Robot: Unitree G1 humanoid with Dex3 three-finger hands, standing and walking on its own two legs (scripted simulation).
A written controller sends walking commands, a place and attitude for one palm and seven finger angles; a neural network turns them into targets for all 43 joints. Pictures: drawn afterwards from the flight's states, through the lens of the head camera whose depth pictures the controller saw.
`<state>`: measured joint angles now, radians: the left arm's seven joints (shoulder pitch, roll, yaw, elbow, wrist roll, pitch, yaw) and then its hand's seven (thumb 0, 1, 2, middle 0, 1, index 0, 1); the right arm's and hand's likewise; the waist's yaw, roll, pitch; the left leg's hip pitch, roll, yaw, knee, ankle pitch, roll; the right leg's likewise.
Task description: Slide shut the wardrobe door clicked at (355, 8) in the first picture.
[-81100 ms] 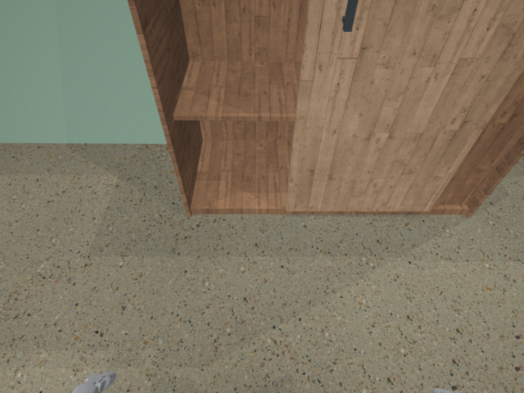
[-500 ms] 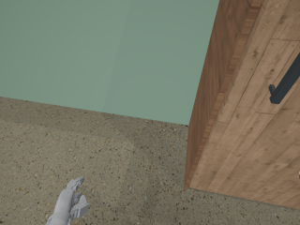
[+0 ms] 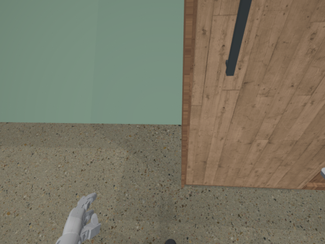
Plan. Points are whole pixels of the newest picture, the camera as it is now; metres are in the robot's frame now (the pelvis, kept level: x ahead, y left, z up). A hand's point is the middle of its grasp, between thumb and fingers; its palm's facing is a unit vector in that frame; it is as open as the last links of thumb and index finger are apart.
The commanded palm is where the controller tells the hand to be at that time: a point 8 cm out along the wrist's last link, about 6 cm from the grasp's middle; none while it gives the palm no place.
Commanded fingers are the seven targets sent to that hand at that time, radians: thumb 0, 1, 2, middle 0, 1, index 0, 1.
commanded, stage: step back with the hand held close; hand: right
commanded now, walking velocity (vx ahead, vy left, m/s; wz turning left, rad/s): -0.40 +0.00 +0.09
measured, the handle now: (236, 31) +0.57 -0.19 +0.25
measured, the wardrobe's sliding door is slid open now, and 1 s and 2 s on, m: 0.01 0.01 0.01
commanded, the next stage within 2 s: stop stepping back and stand still in 0.14 s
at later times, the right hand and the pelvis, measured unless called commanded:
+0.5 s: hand out of the picture +0.06 -0.36 +0.21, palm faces +0.28 +0.87 -0.41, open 7.4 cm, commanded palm +0.02 -0.42 +0.19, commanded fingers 0.00 -0.90 -0.90 0.20 0.30 0.20 0.30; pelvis -0.15 -0.13 +0.02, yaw +6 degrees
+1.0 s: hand out of the picture -0.09 -0.47 +0.21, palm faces +0.43 +0.80 -0.42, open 7.4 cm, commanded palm -0.12 -0.50 +0.19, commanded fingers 0.00 -0.90 -0.90 0.20 0.30 0.20 0.30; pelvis -0.29 -0.21 +0.01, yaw +5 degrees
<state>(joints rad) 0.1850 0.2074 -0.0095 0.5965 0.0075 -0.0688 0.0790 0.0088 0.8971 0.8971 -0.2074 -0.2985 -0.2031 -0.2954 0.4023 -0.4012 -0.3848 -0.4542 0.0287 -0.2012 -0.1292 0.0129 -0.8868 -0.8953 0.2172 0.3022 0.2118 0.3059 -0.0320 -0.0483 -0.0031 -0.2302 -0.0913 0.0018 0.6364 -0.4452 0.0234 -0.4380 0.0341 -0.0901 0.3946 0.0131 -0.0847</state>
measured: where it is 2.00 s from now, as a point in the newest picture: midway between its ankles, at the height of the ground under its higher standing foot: outside the picture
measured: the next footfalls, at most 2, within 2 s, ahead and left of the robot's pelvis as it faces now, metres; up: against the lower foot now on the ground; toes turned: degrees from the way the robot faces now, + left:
right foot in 0.20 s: +0.07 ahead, -0.12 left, +0.00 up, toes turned +5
left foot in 0.54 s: -0.18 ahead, -0.03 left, +0.00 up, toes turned +17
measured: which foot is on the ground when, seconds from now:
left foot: down 0.00-0.20, up 0.22-0.52, down 0.54-0.64, up 0.66-0.78, down 0.80-1.00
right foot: down 0.00-0.06, up 0.08-0.18, down 0.20-0.46, up 0.48-0.62, down 0.64-0.80, up 0.82-1.00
